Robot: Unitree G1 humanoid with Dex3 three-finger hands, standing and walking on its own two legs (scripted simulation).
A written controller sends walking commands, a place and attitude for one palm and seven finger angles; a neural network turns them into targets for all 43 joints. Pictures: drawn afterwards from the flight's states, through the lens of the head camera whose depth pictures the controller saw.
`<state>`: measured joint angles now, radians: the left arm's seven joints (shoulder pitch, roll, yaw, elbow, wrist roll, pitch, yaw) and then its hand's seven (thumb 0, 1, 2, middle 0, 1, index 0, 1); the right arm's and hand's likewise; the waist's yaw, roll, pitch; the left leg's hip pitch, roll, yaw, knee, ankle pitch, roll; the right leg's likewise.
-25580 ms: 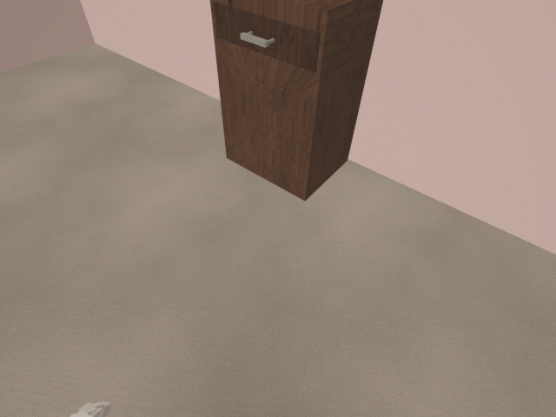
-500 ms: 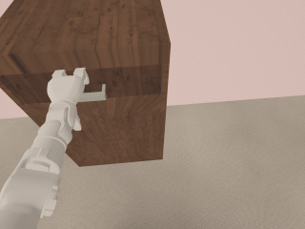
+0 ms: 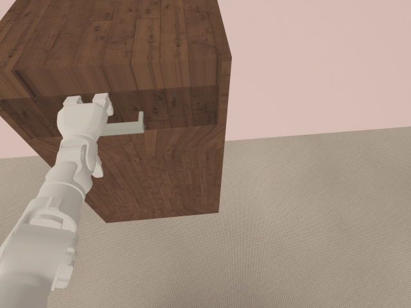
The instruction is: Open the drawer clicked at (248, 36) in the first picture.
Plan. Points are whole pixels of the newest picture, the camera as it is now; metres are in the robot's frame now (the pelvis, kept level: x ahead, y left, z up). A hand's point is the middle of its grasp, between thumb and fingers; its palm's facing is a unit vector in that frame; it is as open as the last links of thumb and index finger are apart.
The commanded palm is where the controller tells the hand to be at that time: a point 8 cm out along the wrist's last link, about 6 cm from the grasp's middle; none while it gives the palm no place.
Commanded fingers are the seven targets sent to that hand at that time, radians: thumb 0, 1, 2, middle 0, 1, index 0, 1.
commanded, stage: re-aim the fingers above the handle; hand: left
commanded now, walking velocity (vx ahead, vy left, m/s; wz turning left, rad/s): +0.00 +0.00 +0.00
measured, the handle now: (118, 122) +0.55 +0.22 +0.00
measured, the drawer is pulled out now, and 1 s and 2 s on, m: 0.00 0.00 0.00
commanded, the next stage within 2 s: lower the fingers behind the handle in 1.28 s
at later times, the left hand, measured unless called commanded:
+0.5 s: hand (85, 140) +0.45 +0.25 +0.05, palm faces -0.09 +0.01 -1.00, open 13.8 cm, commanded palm +0.44 +0.23 +0.11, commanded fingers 0.00 -0.50 0.30 -0.30 -1.20 -0.30 -1.20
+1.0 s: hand (91, 144) +0.45 +0.24 +0.04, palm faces -0.18 +0.00 -0.98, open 13.8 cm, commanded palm +0.45 +0.22 +0.11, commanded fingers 0.00 -0.50 0.30 -0.30 -1.20 -0.30 -1.20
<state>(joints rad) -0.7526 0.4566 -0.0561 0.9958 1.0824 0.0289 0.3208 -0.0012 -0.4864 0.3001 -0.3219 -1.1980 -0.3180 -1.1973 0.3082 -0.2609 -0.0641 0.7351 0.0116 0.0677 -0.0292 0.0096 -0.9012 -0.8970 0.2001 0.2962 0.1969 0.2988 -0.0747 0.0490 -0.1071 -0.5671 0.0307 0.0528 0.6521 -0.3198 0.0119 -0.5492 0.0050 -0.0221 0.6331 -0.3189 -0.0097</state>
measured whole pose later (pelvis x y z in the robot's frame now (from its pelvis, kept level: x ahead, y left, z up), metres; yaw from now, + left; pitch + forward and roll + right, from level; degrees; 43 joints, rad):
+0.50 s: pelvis +0.01 +0.01 +0.00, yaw +0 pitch +14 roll -1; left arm -0.73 0.48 -0.07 0.98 1.04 0.06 0.23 0.00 -0.48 0.30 -0.32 -1.20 -0.32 -1.20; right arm 0.34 -0.25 -0.06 0.73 0.01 0.08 -0.03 0.01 -0.90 -0.90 0.20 0.30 0.20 0.30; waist -0.07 0.06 -0.11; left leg -0.56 0.03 0.06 0.64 -0.33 0.02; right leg -0.54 0.00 -0.01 0.62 -0.32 0.00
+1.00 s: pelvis +0.00 +0.00 +0.00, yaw +1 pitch +13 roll -1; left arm -0.76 0.49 -0.13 0.98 1.01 0.03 0.13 0.00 -0.48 0.30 -0.32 -1.20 -0.32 -1.20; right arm 0.33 -0.25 -0.05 0.72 0.01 0.08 -0.06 0.01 -0.90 -0.90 0.20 0.30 0.20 0.30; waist -0.07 0.05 -0.10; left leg -0.56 0.03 0.04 0.64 -0.32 0.01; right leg -0.53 0.00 -0.04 0.62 -0.32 -0.01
